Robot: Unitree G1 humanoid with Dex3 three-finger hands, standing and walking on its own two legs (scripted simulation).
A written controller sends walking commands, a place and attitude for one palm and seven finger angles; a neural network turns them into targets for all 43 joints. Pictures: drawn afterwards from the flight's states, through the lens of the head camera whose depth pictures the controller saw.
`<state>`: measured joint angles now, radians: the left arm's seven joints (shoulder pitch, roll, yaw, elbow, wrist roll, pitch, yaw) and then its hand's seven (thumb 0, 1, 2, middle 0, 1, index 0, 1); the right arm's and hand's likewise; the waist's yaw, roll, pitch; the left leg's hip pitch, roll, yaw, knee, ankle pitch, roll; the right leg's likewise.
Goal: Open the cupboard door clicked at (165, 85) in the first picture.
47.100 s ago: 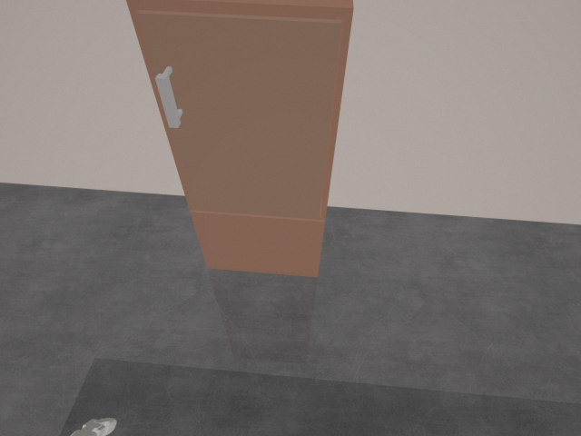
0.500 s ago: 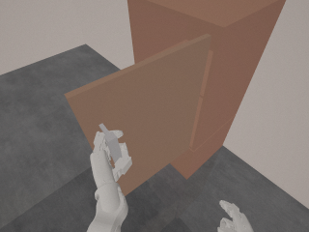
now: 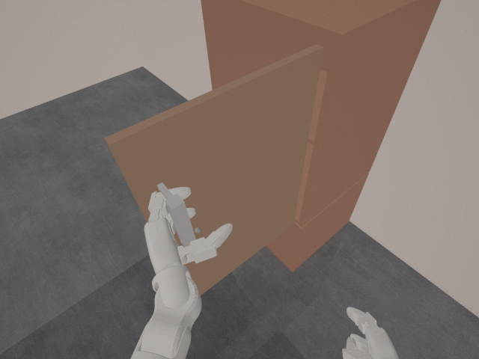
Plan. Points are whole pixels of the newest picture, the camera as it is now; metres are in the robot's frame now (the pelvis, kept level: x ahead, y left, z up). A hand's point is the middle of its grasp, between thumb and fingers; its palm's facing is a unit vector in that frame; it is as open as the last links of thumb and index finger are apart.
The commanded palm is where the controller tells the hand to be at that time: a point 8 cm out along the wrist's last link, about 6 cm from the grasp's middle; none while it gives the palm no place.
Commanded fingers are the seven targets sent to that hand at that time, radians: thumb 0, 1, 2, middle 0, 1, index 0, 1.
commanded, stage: open thumb and fingers to let go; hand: left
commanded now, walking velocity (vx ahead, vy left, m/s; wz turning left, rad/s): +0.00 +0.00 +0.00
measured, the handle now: (176, 216) +0.34 +0.13 +0.07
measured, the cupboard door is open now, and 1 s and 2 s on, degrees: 89 89 88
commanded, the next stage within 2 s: slide the hand sideways off the handle in 0.40 s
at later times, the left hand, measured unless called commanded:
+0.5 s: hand (193, 230) +0.31 +0.09 +0.07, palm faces +0.35 -0.94 -0.01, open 14.5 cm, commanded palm +0.27 +0.13 +0.07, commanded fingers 0.00 -0.50 0.30 -0.15 -0.30 -0.15 -0.30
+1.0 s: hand (185, 249) +0.27 +0.10 +0.07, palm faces -0.10 -1.00 +0.01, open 16.0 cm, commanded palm +0.24 +0.17 +0.07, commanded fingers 0.00 -0.50 0.30 -0.15 -0.30 -0.15 -0.30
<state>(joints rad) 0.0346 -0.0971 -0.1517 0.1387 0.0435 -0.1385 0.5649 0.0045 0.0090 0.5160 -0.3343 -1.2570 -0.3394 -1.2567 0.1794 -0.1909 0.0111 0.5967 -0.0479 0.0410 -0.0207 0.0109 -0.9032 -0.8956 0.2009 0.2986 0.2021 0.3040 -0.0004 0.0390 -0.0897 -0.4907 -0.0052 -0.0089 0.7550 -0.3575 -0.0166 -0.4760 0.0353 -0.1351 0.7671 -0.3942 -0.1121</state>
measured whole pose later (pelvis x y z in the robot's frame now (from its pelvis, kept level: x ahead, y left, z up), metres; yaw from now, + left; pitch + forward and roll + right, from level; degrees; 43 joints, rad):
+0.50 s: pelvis -0.01 +0.03 +0.00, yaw -1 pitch +5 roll +0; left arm -0.01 -0.11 -0.22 0.17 0.07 -0.13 0.59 -0.01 -0.49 0.30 -0.40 -0.68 -0.40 -0.70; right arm 0.17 -0.18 0.02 0.59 -0.05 0.05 -0.01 0.01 -0.90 -0.90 0.20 0.30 0.20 0.30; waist 0.01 0.04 -0.09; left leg -0.52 -0.02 0.01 0.81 -0.38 0.02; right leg -0.50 0.02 -0.12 0.80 -0.40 -0.08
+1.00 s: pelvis -0.01 +0.05 +0.00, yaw -3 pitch +4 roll +0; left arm 0.10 0.03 -0.20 0.06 -0.05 -0.19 0.13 -0.02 -0.50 0.30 -0.20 -0.37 -0.21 -0.35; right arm 0.25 -0.21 0.05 0.51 0.01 -0.03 0.01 0.01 -0.90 -0.90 0.20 0.30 0.20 0.30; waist 0.00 0.03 -0.06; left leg -0.49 -0.02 0.06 0.80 -0.38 0.05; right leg -0.49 0.02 -0.07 0.80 -0.38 -0.04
